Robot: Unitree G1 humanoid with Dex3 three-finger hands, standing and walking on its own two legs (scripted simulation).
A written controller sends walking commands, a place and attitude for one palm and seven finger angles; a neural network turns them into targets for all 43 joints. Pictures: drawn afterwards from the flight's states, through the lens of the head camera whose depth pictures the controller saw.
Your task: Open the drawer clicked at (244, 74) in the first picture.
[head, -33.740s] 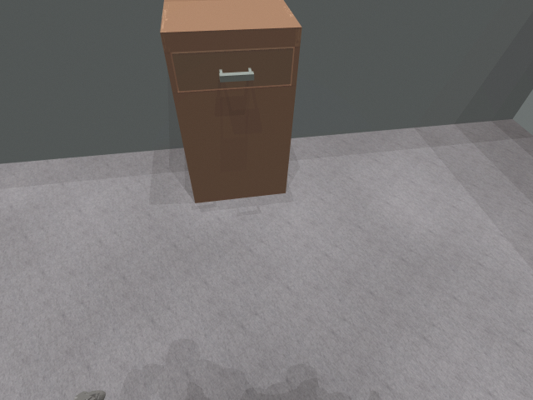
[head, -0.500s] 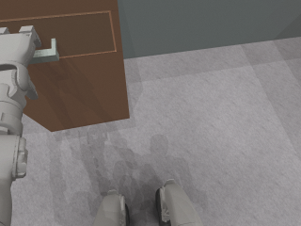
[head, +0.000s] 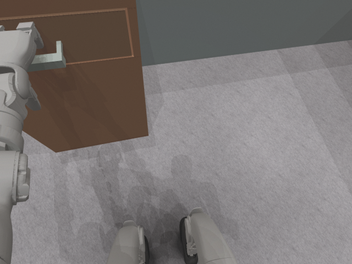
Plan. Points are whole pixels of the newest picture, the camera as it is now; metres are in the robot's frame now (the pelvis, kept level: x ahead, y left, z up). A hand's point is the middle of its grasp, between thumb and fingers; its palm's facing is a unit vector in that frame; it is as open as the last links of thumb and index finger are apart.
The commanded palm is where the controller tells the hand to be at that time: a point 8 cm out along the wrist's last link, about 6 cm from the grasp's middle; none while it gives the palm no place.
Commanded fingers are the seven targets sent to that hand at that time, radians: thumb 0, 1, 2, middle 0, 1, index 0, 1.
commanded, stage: lift the hand off the handle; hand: left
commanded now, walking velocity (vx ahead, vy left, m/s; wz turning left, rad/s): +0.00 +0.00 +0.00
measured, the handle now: (34, 55) +0.59 +0.27 +0.02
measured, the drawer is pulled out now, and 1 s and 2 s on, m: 0.00 0.00 0.00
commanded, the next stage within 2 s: none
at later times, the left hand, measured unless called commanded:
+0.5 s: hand (22, 66) +0.55 +0.27 +0.04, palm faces -0.09 -0.02 -1.00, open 13.5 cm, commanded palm +0.55 +0.26 +0.11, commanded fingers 0.00 -0.50 0.30 -0.30 -1.20 -0.30 -1.20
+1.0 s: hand (10, 52) +0.55 +0.27 +0.09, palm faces -0.09 +0.00 -1.00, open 13.4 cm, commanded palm +0.54 +0.26 +0.15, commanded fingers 0.00 -0.50 0.30 -0.30 -1.20 -0.30 -1.20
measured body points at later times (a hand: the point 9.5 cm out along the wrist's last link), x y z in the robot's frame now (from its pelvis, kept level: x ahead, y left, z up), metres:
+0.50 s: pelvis +0.04 +0.01 +0.04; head +0.18 +0.02 +0.46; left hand +0.55 +0.27 +0.10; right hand +0.01 -0.27 -0.08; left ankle +0.02 +0.10 -0.64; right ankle +0.07 -0.12 -0.64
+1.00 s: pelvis +0.06 +0.01 +0.06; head +0.18 +0.01 +0.50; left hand +0.54 +0.27 +0.14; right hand +0.07 -0.26 -0.07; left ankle +0.02 +0.10 -0.64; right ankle +0.07 -0.12 -0.64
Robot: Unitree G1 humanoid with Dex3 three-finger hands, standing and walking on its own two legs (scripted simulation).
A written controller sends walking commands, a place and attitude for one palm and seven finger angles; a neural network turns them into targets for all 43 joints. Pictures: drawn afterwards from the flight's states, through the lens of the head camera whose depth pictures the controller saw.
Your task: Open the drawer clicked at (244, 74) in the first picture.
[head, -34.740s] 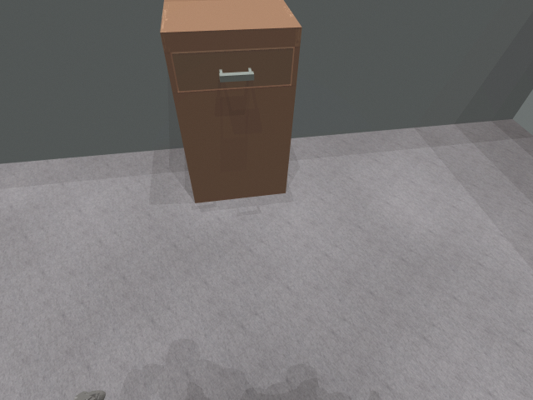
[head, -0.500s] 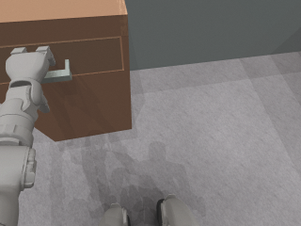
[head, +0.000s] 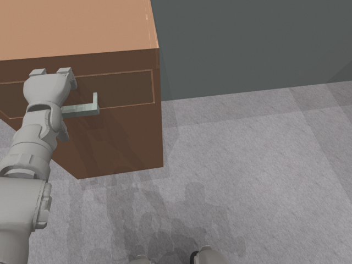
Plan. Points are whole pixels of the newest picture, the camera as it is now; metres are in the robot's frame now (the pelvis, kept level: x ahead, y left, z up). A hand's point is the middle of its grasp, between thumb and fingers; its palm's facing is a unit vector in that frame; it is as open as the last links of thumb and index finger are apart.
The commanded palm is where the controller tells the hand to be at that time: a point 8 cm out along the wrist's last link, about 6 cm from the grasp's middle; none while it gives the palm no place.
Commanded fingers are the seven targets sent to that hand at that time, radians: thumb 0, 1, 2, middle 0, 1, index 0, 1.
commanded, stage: lift the hand off the handle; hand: left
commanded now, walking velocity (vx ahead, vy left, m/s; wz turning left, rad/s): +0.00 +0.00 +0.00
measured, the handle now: (75, 104) +0.53 +0.25 -0.04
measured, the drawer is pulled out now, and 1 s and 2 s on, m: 0.00 0.00 0.00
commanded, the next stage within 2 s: draw the hand back to the body in 1.10 s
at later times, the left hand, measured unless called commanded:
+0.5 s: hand (57, 95) +0.49 +0.25 +0.06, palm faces -0.07 +0.00 -1.00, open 13.4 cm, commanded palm +0.48 +0.25 +0.13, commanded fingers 0.00 -0.50 0.30 -0.30 -1.20 -0.30 -1.20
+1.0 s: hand (49, 85) +0.49 +0.25 +0.09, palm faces -0.06 +0.01 -1.00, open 13.4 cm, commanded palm +0.48 +0.25 +0.17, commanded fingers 0.00 -0.50 0.30 -0.30 -1.20 -0.30 -1.20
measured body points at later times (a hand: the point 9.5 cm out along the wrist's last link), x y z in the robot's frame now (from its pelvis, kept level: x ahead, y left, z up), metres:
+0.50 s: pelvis +0.00 -0.01 +0.01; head +0.10 -0.01 +0.45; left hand +0.49 +0.25 +0.11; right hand +0.00 -0.28 -0.12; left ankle -0.04 +0.09 -0.70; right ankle +0.01 -0.13 -0.70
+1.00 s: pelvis +0.00 -0.01 +0.02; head +0.09 -0.01 +0.46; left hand +0.49 +0.25 +0.14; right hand +0.02 -0.28 -0.11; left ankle -0.04 +0.09 -0.70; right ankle +0.01 -0.13 -0.70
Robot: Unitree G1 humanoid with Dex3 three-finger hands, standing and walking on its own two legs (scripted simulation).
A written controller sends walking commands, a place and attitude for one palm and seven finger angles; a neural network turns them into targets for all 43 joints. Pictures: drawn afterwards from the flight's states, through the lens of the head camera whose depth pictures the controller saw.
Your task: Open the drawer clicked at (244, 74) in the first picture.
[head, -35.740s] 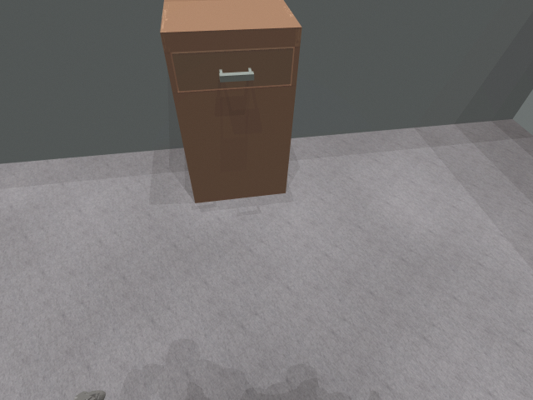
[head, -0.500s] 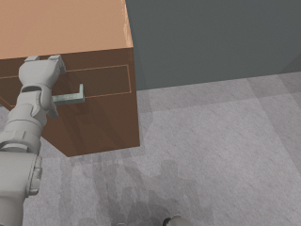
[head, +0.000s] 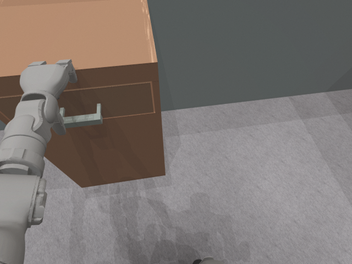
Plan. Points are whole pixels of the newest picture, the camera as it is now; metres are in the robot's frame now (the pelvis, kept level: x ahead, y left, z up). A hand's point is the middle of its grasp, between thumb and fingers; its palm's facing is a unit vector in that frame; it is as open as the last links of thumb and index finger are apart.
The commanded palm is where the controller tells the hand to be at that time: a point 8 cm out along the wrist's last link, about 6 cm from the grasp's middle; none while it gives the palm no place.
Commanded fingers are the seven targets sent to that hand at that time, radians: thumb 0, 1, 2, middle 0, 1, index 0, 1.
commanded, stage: lift the hand off the handle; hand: left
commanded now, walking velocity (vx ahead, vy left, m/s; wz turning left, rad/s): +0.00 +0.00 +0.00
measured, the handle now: (80, 115) +0.53 +0.26 -0.05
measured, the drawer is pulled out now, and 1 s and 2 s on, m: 0.00 0.00 0.00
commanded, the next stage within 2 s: draw the hand back to the body in 0.10 s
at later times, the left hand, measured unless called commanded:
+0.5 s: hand (42, 105) +0.45 +0.27 +0.09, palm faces -0.01 +0.00 -1.00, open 13.8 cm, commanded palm +0.40 +0.27 +0.16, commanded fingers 0.00 -0.50 0.30 -0.30 -1.20 -0.30 -1.20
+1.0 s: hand (29, 149) +0.31 +0.23 +0.15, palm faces +0.33 -0.88 -0.36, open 13.5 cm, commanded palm +0.25 +0.27 +0.18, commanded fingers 0.00 -0.12 0.47 -0.27 -0.95 -0.27 -0.95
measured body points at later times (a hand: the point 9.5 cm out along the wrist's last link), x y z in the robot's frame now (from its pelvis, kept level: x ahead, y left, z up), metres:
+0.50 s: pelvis +0.01 +0.01 +0.01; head +0.06 -0.01 +0.46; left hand +0.44 +0.27 +0.15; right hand +0.05 -0.26 -0.13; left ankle -0.04 +0.10 -0.72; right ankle +0.01 -0.12 -0.72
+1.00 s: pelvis +0.01 -0.01 +0.03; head +0.01 -0.02 +0.48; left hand +0.28 +0.27 +0.17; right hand +0.23 -0.20 -0.05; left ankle -0.04 +0.10 -0.72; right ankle +0.01 -0.12 -0.72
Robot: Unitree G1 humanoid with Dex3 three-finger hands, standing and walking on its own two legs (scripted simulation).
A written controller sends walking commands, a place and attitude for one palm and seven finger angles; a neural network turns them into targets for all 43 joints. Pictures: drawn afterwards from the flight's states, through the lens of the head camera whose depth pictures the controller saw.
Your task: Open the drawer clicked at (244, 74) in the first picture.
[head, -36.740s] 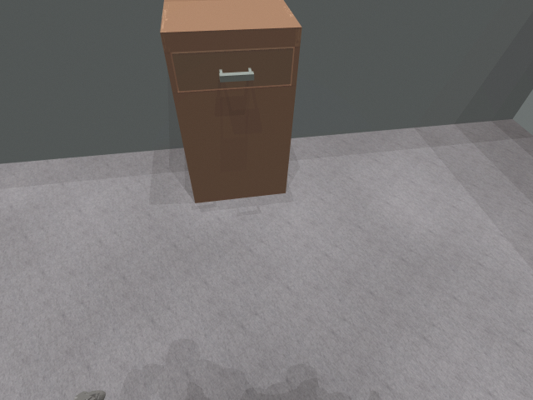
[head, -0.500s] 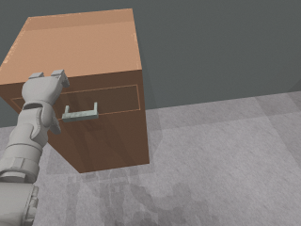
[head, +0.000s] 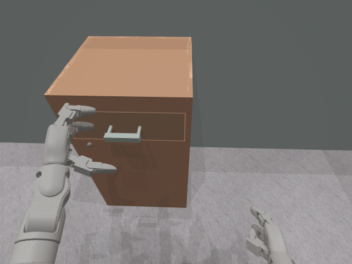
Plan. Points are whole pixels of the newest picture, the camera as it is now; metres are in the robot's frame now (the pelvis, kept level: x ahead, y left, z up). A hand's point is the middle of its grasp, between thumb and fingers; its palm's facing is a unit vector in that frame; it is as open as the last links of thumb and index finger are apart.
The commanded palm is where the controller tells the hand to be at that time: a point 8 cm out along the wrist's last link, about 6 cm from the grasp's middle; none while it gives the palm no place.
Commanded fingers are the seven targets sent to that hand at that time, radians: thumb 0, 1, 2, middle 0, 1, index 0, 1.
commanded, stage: draw the hand back to the body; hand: left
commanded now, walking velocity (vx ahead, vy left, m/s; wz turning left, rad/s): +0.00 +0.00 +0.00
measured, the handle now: (123, 133) +0.53 +0.26 -0.08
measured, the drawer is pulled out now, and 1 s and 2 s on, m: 0.00 0.00 0.00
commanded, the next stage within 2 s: step back with the hand held close in 0.80 s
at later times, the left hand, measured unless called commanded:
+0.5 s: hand (60, 194) +0.19 +0.22 +0.15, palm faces +0.36 -0.84 -0.40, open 9.5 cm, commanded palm +0.13 +0.26 +0.17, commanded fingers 0.00 0.76 0.84 -0.21 -0.39 -0.21 -0.39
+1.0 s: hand (41, 204) +0.17 +0.24 +0.15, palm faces +0.40 -0.82 -0.41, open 7.5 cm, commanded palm +0.11 +0.28 +0.17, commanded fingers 0.00 0.90 0.90 -0.20 -0.30 -0.20 -0.30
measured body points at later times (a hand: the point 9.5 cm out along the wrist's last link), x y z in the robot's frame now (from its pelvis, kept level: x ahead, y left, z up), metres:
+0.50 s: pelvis +0.00 -0.02 +0.00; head -0.02 -0.04 +0.45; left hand +0.16 +0.26 +0.17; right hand +0.17 -0.25 -0.09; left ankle -0.04 +0.11 -0.74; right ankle +0.00 -0.11 -0.74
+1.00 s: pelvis -0.02 +0.00 +0.00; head -0.03 -0.01 +0.45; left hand +0.14 +0.28 +0.17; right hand +0.17 -0.22 -0.08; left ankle -0.04 +0.11 -0.74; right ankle +0.00 -0.11 -0.74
